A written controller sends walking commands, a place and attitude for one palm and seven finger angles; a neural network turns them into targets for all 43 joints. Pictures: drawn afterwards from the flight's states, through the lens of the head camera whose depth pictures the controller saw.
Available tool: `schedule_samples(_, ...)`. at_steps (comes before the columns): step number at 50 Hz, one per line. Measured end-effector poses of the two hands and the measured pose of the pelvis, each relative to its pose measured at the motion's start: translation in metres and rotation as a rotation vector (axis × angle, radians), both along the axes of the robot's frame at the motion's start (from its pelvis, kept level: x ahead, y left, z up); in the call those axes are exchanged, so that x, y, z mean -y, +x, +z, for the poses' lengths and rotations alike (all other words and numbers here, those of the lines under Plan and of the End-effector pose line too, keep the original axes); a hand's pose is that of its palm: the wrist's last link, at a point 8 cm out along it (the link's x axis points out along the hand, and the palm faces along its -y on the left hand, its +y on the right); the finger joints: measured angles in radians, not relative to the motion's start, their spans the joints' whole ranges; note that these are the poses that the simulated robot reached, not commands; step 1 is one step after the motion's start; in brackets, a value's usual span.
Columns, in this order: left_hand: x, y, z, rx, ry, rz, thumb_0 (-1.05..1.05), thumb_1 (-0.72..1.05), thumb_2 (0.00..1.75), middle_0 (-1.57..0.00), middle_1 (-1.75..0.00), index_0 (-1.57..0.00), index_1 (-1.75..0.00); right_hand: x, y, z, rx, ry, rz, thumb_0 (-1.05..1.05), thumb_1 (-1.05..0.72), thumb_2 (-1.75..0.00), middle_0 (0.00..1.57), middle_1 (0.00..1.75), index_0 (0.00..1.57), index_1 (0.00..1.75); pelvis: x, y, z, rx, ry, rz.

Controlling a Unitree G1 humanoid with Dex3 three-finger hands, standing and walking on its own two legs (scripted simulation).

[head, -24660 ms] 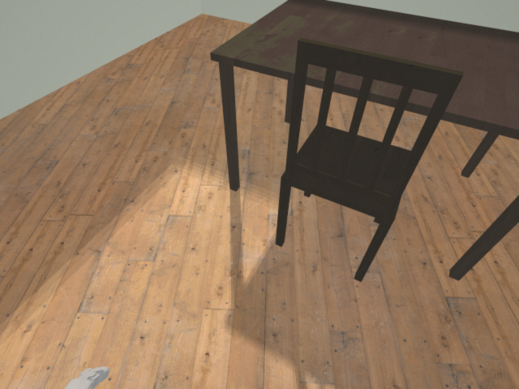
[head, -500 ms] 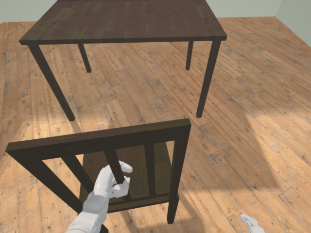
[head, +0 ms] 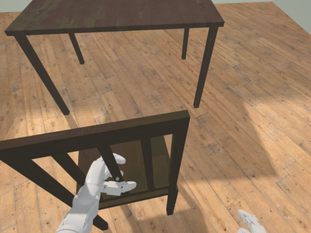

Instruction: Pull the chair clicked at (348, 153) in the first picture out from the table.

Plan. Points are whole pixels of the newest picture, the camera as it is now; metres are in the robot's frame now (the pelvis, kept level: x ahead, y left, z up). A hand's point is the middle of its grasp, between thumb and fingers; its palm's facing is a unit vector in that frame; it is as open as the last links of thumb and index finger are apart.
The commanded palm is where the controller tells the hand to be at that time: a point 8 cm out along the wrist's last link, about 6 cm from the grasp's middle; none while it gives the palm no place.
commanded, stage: open the thumb and straighten the fingers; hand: left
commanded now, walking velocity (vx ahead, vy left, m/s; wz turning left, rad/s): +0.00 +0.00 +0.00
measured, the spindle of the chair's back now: (116, 173) +0.29 +0.12 -0.05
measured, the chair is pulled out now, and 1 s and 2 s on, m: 0.64 0.64 0.64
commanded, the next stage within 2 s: draw the fingers out of the gap in 0.44 s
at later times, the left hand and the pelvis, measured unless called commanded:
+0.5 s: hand (116, 179) +0.28 +0.12 -0.06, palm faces -0.08 -0.98 -0.17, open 17.2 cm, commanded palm +0.26 +0.17 -0.03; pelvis +0.02 +0.00 -0.02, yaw +1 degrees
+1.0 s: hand (111, 210) +0.20 +0.12 -0.06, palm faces -0.06 -0.98 -0.17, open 17.5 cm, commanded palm +0.18 +0.17 -0.04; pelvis +0.01 +0.00 -0.03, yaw +2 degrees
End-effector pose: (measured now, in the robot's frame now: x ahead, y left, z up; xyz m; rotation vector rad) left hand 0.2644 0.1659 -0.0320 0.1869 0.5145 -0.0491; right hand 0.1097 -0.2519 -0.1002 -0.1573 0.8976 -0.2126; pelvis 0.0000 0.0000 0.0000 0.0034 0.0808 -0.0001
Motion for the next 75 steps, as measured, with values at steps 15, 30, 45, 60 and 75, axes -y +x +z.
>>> schedule_samples(15,-0.004,0.000,-0.008,-0.031,0.002,0.021,0.00,-0.50,0.21,-0.20,-0.60,-0.21,-0.60,-0.011,0.041,-0.002,0.098,-0.010,0.043,0.01,-0.90,-0.90,0.20,0.30,0.20,0.30,-0.004,0.016,-0.013,-0.050,0.003,0.005)
schedule_samples(30,-0.004,-0.003,-0.006,-0.031,0.001,0.017,-0.01,-0.53,0.20,-0.02,-0.04,-0.02,-0.04,-0.006,0.053,-0.003,0.116,-0.028,0.063,0.01,-0.90,-0.90,0.20,0.30,0.20,0.30,0.002,0.019,-0.020,-0.071,-0.002,0.019)
schedule_samples(45,-0.009,-0.068,-0.009,-0.070,0.006,0.038,-0.01,-0.53,0.20,-0.02,0.00,0.00,0.00,-0.004,0.057,0.001,0.172,-0.042,0.058,0.01,-0.90,-0.90,0.20,0.30,0.20,0.30,0.004,0.018,-0.026,-0.075,-0.006,0.029)
schedule_samples(60,-0.007,-0.106,-0.005,-0.072,0.003,0.051,-0.01,-0.53,0.20,-0.01,0.00,0.00,0.00,-0.020,0.067,0.002,0.256,-0.020,0.080,0.01,-0.90,-0.90,0.20,0.30,0.20,0.30,0.002,0.009,-0.034,-0.073,-0.014,0.043)
schedule_samples(75,-0.008,-0.141,0.003,0.001,-0.104,0.118,-0.01,-0.53,0.20,0.00,0.00,-0.01,0.00,-0.026,0.071,0.000,0.301,-0.034,0.080,0.01,-0.90,-0.90,0.20,0.30,0.20,0.30,-0.001,0.005,-0.045,-0.091,-0.026,0.049)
